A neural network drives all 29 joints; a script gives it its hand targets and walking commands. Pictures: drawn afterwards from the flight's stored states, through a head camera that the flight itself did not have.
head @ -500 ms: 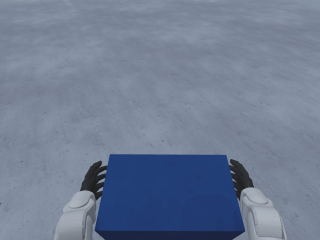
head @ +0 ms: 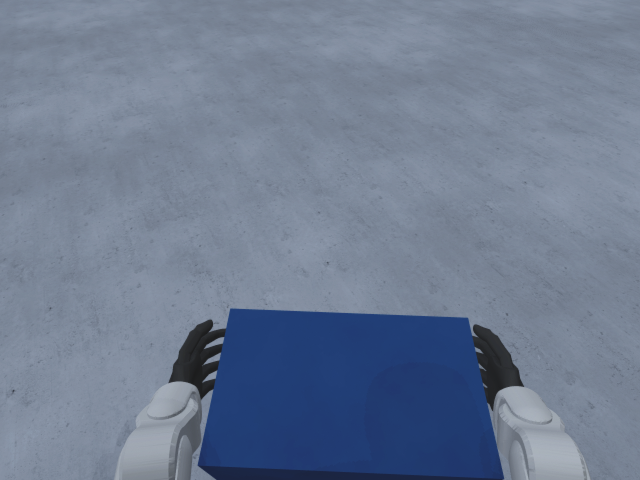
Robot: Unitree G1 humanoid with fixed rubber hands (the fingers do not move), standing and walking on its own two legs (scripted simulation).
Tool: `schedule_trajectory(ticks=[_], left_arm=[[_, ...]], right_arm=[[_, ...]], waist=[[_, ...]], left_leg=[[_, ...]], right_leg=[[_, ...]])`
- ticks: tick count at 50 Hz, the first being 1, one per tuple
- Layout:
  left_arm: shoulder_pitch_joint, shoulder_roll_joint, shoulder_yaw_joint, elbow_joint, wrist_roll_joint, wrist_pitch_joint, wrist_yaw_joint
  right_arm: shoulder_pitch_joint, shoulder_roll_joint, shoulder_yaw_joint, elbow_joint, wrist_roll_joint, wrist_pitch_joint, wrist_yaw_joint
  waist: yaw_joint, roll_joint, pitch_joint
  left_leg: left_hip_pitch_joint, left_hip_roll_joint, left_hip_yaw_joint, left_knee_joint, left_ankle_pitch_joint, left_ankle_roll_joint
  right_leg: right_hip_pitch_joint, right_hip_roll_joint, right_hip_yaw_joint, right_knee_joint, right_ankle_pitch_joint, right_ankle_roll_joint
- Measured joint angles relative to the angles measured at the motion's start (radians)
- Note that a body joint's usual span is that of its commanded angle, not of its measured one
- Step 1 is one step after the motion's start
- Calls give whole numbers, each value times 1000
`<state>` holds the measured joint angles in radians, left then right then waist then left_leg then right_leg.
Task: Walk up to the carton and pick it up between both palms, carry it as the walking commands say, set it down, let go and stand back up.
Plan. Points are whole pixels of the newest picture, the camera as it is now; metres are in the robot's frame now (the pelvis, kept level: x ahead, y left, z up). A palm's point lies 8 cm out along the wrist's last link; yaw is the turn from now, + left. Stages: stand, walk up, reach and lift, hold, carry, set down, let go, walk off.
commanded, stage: hold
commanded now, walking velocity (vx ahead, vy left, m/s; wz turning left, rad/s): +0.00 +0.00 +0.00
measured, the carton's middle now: (341, 419) +0.24 -0.01 -0.06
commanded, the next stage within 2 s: set down in 0.26 s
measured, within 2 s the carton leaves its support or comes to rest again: neither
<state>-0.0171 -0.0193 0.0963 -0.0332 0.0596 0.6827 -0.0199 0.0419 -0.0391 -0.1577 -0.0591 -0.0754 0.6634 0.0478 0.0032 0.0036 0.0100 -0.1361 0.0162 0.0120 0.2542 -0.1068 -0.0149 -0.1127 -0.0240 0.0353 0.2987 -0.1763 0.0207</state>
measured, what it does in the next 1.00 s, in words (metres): stands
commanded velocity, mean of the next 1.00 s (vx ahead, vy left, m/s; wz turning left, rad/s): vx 0.00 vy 0.00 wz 0.00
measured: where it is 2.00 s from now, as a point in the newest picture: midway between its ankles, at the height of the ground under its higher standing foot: outside the picture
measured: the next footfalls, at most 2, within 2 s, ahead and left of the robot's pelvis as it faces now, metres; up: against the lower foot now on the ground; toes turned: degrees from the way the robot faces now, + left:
none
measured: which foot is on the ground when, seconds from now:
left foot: down 0.00-1.00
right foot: down 0.00-1.00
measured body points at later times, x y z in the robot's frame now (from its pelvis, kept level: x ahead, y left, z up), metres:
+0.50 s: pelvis -0.01 +0.00 +0.00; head -0.04 +0.00 +0.45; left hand +0.29 +0.19 +0.03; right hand +0.30 -0.19 +0.03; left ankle +0.02 +0.13 -0.75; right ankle -0.01 -0.13 -0.75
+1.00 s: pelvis -0.01 -0.01 -0.02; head +0.09 +0.00 +0.42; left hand +0.31 +0.19 -0.07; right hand +0.32 -0.19 -0.07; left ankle +0.02 +0.13 -0.75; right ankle -0.01 -0.13 -0.75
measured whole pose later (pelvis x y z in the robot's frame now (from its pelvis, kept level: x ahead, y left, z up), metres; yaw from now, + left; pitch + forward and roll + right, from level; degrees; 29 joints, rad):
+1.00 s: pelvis -0.01 -0.01 -0.02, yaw +0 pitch +11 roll -1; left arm -0.30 -0.07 0.37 0.39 0.25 0.38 -0.15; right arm -0.31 0.07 -0.37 0.42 -0.26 0.38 0.12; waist 0.02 0.00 0.02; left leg -0.50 0.00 -0.09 0.52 -0.21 -0.03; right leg -0.45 0.03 0.06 0.51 -0.24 0.01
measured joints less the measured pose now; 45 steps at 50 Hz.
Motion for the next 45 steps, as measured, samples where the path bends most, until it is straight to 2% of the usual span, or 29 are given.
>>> schedule_trajectory(ticks=[6,13,16,21,28,36,45], left_arm=[[-125,0,54,123,44,11,-26],[-276,-15,152,294,128,-1,-63],[-283,-30,185,284,149,10,-75],[-289,-27,235,315,177,18,-115],[-272,-34,243,347,198,-35,-133],[-243,-64,244,351,204,-133,-132],[-265,-59,267,397,198,-245,-131]], right_arm=[[-139,23,-45,139,-58,8,25],[-319,40,-118,337,-119,3,44],[-345,40,-124,355,-103,12,56],[-391,81,-167,425,-154,14,66],[-356,102,-186,427,-187,-32,76],[-301,91,-178,403,-170,-119,80],[-331,101,-201,454,-180,-231,77]], waist=[[2,-14,33],[-12,-31,36],[19,-27,29],[17,-20,31],[3,-6,58],[14,-5,70],[19,-6,38]], left_leg=[[4,5,-9,48,-8,-6],[20,-14,-63,125,-47,-7],[57,-6,-51,111,-52,-6],[95,-12,-66,74,-42,-4],[68,-25,-83,72,-45,1],[-26,-19,-76,112,-69,-1],[-227,-14,-96,212,-99,-9]], right_leg=[[4,13,11,44,0,-7],[27,31,30,95,-22,-10],[58,42,55,72,-12,-7],[105,37,47,24,-1,-9],[85,26,33,23,-12,-5],[-12,36,44,59,-29,-7],[-202,51,30,147,-56,-13]])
